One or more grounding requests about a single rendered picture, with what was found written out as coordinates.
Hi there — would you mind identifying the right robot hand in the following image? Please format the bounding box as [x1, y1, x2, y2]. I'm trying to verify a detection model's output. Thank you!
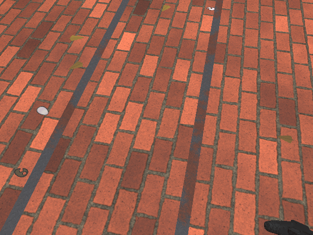
[264, 219, 313, 235]

